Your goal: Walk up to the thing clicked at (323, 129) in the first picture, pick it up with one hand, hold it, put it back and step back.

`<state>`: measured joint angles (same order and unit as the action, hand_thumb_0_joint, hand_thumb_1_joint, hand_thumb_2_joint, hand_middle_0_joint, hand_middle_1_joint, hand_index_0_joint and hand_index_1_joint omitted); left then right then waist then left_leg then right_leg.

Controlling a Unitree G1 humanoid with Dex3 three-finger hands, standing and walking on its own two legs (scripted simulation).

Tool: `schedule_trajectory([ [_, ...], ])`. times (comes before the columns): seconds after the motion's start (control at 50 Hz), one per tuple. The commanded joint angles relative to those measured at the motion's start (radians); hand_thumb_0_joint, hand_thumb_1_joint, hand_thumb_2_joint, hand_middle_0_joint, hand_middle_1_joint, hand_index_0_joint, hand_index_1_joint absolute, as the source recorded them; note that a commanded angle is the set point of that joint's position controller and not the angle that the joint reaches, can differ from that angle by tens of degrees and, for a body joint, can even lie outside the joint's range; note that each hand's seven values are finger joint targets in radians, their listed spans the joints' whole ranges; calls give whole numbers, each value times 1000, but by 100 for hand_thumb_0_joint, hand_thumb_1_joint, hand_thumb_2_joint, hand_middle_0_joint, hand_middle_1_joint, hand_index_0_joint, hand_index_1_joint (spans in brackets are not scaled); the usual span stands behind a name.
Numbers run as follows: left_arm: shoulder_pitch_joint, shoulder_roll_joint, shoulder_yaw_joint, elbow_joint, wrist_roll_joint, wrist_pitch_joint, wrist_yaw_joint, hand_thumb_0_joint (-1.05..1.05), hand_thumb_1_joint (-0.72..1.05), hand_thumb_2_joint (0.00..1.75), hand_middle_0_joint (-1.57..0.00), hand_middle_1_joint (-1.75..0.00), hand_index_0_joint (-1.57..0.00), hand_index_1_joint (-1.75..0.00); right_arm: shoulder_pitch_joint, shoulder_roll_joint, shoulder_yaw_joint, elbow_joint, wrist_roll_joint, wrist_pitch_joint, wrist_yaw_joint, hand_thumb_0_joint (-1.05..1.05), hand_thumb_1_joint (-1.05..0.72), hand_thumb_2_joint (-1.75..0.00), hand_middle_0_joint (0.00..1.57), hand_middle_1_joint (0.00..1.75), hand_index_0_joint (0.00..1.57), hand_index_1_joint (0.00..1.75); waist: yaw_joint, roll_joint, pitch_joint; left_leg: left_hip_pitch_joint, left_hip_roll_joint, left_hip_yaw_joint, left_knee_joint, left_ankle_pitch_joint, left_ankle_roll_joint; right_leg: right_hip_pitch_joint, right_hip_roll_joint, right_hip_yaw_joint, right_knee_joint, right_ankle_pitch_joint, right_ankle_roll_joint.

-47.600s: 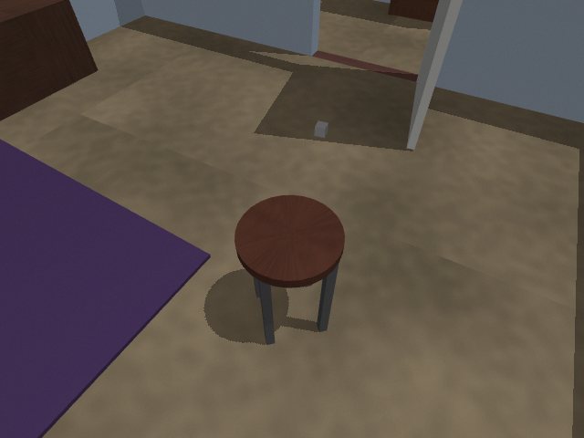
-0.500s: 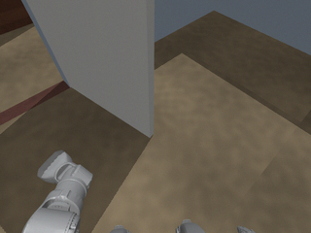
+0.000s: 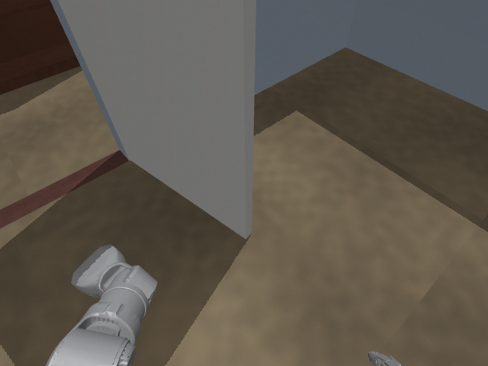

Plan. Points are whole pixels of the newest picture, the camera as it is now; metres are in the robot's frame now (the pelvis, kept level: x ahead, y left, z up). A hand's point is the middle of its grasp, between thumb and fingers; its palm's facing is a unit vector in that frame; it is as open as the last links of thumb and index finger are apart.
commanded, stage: hold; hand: left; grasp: from above
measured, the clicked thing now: (122, 290) +0.31 +0.24 -0.11
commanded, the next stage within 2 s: crouch in 1.68 s
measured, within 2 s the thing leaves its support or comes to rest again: neither
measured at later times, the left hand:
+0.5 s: hand (118, 281) +0.30 +0.22 -0.05, palm faces -0.25 -0.38 -0.89, open 9.2 cm
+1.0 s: hand (119, 280) +0.30 +0.22 -0.04, palm faces -0.23 -0.39 -0.89, open 9.4 cm
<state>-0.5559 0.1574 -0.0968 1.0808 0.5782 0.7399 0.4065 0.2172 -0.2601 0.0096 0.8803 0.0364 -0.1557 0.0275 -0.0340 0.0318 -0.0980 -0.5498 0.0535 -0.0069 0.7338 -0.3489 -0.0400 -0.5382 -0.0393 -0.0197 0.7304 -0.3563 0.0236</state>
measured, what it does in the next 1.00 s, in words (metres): stands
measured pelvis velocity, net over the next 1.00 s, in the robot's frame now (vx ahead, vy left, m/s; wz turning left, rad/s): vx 0.00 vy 0.00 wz -0.01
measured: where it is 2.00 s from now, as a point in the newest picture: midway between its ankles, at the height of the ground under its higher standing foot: outside the picture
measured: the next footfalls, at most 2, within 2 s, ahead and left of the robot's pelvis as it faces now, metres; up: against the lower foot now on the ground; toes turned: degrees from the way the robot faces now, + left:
none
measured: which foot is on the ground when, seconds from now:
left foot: down 0.00-1.00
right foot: down 0.00-1.00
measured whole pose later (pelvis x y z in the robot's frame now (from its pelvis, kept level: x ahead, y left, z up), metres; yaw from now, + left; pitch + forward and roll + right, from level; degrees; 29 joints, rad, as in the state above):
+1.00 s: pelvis +0.00 +0.00 +0.01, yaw +0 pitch +5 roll +0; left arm -0.53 0.11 -0.15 0.95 0.55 0.87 0.38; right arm 0.16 -0.27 0.02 0.85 0.04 -0.14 0.09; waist 0.00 0.05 -0.07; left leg -0.39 0.05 0.01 0.60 -0.30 -0.04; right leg -0.40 -0.04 -0.01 0.62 -0.32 0.02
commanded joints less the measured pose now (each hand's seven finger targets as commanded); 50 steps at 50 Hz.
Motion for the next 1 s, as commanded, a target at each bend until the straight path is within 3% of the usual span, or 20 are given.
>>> schedule_trajectory([
  [0.0,-394,170,-17,-152,55,17,42,0,55,56,-105,-39,-100,-44,10,-139,-39,-89,2,-31,3,0,-90,-90,20,30,20,30,-16,-44,-307,173,-60,47,-88,292,37,187,60,-24,-95,332,-23],
  [0.04,-384,191,-3,-154,51,20,41,0,55,55,-105,-38,-100,-43,4,-143,-44,-93,2,-28,9,0,-90,-90,20,30,20,30,5,-27,-304,167,-66,53,-90,304,36,203,60,-21,-103,346,-22],
  [0.22,-386,165,-21,-210,48,28,37,0,51,59,-103,-41,-97,-47,-36,-140,-44,-118,5,-26,25,0,-90,-90,20,30,20,30,11,-6,-288,224,-58,48,-135,295,28,210,68,-30,-117,304,-33],
  [0.26,-404,150,-39,-224,53,34,36,0,47,60,-100,-43,-94,-49,-31,-140,-38,-120,7,-25,26,0,-90,-90,20,30,20,30,1,-24,-276,224,-59,45,-140,294,33,211,67,-29,-126,315,-29],
  [0.28,-386,171,-20,-190,55,38,38,0,47,62,-99,-43,-93,-50,-31,-145,-41,-117,6,-24,27,0,-90,-90,20,30,20,30,3,-44,-270,214,-60,48,-136,286,35,211,66,-22,-129,312,-26],
  [0.42,-387,160,-25,-208,46,58,41,0,43,65,-97,-46,-90,-53,-46,-143,-39,-117,5,-26,35,0,-90,-90,20,30,20,30,8,-59,-277,222,-64,53,-146,289,40,247,61,-16,-145,326,-24],
  [0.44,-396,157,-27,-222,40,59,44,0,45,66,-99,-45,-92,-52,-54,-141,-40,-119,4,-25,35,0,-90,-90,20,30,20,30,21,-38,-271,220,-65,58,-149,286,38,250,60,-19,-151,318,-27],
  [0.52,-401,152,-31,-237,41,70,41,0,44,68,-98,-46,-91,-53,-65,-139,-38,-119,4,-23,41,0,-90,-90,20,30,20,30,14,-35,-277,238,-63,55,-151,306,38,250,61,-14,-151,341,-25],
  [0.6,-388,169,-25,-255,43,80,35,0,42,68,-96,-48,-90,-55,-78,-140,-36,-124,4,-26,43,0,-90,-90,20,30,20,30,27,-47,-273,235,-65,56,-165,285,40,262,61,-13,-165,316,-25],
  [0.64,-381,150,-37,-256,45,87,35,0,44,70,-98,-48,-91,-55,-89,-137,-36,-129,3,-27,45,0,-90,-90,20,30,20,30,26,-32,-271,241,-63,57,-172,282,36,269,61,-17,-164,302,-29],
  [0.74,-380,142,-38,-281,42,102,32,0,42,72,-97,-48,-90,-56,-102,-137,-35,-137,6,-26,49,0,-90,-90,20,30,20,30,26,-45,-290,262,-65,56,-167,326,39,285,60,-9,-163,359,-24],
  [0.96,-397,131,-59,-337,32,136,21,0,42,70,-97,-47,-89,-55,-140,-130,-21,-155,7,-32,52,0,-90,-90,20,30,20,30,27,-63,-265,273,-68,55,-193,289,45,291,59,-13,-193,323,-23],
  [0.98,-355,135,-53,-306,38,142,21,0,42,71,-97,-47,-89,-55,-144,-130,-20,-158,9,-31,53,0,-90,-90,20,30,20,30,35,-67,-245,263,-70,56,-195,278,44,290,58,-11,-197,307,-23],
])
